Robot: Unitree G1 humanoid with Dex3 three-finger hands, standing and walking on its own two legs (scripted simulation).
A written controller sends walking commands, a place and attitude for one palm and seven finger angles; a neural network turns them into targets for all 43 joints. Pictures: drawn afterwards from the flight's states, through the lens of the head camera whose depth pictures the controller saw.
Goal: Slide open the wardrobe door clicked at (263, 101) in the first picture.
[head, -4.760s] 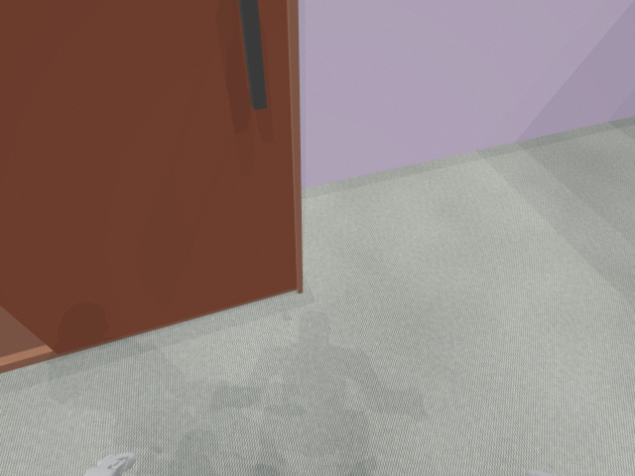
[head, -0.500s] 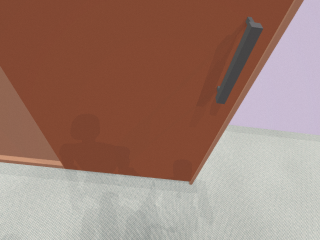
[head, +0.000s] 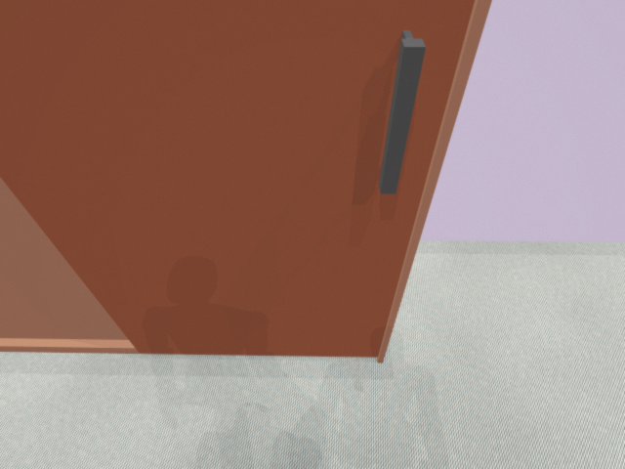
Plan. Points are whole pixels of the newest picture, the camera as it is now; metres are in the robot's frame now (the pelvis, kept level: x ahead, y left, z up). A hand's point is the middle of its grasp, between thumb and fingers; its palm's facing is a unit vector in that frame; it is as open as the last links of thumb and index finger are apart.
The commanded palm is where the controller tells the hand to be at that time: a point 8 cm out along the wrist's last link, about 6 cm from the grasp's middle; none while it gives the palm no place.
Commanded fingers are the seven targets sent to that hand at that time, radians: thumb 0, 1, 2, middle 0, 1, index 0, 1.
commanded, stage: come to a stop and stand still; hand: right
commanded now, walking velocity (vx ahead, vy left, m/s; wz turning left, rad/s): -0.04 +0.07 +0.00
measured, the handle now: (396, 119) +0.57 -0.10 +0.17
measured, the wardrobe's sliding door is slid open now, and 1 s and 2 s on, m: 0.00 0.00 0.00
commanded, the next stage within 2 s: look again from close up in 0.50 s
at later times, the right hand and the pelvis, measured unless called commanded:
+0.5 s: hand out of the picture +0.04 -0.15 -0.18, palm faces +0.08 +0.98 -0.20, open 7.2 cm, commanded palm none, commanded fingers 0.00 -0.90 -0.90 0.20 0.30 0.20 0.30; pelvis +0.02 +0.03 +0.00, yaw -1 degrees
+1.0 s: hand out of the picture -0.01 -0.19 -0.18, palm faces +0.04 +0.98 -0.21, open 7.4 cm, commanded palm none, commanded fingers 0.00 -0.90 -0.90 0.20 0.30 0.20 0.30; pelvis -0.01 -0.01 -0.01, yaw +0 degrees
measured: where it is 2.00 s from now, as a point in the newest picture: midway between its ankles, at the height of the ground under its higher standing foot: outside the picture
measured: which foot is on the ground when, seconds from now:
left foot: up 0.00-0.10, down 0.12-1.00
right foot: down 0.00-1.00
